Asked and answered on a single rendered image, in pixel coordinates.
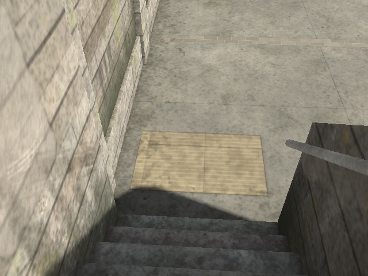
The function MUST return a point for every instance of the stairs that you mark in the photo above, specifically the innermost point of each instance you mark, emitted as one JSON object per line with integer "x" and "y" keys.
{"x": 141, "y": 245}

